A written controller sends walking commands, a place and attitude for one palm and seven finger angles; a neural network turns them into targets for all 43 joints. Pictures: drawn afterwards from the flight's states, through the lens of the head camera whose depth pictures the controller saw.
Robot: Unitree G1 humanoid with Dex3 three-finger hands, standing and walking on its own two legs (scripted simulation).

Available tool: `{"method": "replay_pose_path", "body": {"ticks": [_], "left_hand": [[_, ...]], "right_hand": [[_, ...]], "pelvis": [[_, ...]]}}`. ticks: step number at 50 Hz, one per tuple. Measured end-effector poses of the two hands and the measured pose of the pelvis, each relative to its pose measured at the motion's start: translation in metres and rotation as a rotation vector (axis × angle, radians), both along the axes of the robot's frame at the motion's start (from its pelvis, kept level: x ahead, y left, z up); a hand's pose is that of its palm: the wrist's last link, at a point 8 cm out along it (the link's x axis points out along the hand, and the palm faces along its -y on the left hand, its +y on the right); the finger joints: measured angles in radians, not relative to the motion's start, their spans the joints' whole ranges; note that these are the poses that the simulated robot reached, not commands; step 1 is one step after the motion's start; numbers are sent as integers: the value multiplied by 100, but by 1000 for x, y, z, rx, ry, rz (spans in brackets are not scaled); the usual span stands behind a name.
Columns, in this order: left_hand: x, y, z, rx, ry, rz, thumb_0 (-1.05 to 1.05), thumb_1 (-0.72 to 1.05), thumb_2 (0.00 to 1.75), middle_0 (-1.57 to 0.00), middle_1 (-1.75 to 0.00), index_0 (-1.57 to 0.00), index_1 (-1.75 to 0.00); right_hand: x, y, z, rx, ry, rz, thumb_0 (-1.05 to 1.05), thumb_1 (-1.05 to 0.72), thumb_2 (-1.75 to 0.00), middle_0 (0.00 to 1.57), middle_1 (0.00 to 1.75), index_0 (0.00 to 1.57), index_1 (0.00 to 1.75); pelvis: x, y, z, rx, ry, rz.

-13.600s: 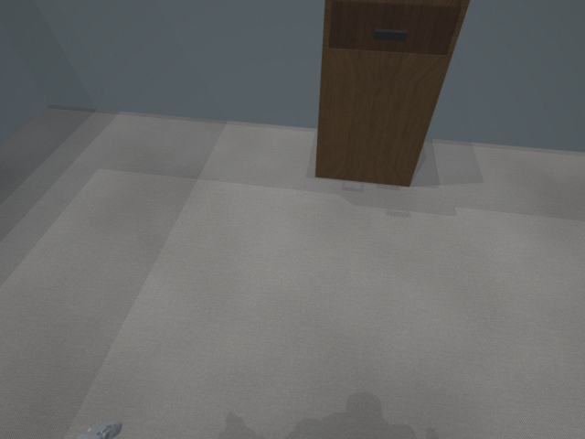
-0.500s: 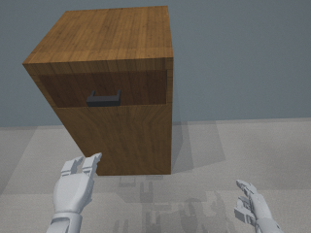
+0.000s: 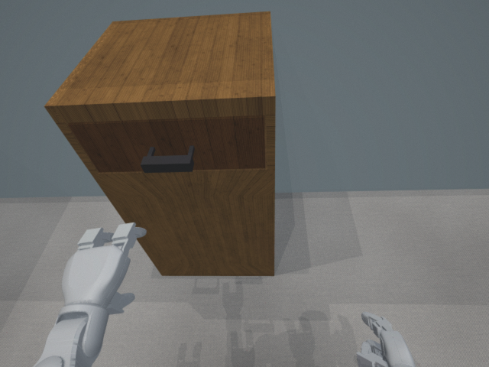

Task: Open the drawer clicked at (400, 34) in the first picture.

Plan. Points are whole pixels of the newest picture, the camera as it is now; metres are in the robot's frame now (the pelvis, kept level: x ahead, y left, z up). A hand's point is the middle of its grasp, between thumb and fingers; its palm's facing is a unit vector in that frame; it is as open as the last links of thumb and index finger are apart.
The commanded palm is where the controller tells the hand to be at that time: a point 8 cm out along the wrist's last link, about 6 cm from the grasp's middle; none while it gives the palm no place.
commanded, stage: raise the hand with hooked fingers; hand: left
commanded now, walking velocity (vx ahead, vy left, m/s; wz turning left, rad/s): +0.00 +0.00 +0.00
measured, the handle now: (169, 157) +0.54 +0.24 +0.00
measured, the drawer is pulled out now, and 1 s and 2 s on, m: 0.00 0.00 0.00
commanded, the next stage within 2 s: move the hooked fingers above the handle in 1.04 s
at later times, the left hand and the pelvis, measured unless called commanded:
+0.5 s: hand (83, 220) +0.30 +0.29 +0.10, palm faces +0.10 -0.10 -0.99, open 13.7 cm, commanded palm +0.27 +0.29 +0.16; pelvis +0.01 +0.05 +0.02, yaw +0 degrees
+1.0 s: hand (75, 217) +0.30 +0.29 +0.12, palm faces +0.08 -0.09 -0.99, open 13.9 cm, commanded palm +0.27 +0.30 +0.18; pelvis -0.01 +0.05 +0.02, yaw +1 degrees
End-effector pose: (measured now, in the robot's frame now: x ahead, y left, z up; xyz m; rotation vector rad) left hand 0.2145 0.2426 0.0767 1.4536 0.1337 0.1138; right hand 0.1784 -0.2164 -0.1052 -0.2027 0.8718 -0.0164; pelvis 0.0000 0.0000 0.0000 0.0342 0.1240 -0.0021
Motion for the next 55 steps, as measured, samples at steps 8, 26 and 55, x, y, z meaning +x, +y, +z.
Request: {"method": "replay_pose_path", "body": {"ticks": [8, 26, 55], "left_hand": [[19, 21, 19, 9, -93, 12, 0, -10, 47, -29, -94, -29, -94], [63, 54, 76, 18, -107, 0, 0, -45, 32, -32, -117, -31, -117], [57, 51, 94, 34, -93, -46, 0, -49, 30, -32, -120, -32, -120]], "right_hand": [[-9, -12, 2, -56, 36, -71, 2, -91, -90, 20, 30, 20, 30], [32, 68, 34, 36, -64, 11, 1, -91, -90, 20, 30, 20, 30], [-13, 39, 18, 7, 57, -12, 2, -91, -90, 20, 30, 20, 30]], "pelvis": [[5, 20, 3, -14, -8, 4], [6, 55, 17, -35, -81, 11], [-9, 46, 23, -32, -100, 23]]}}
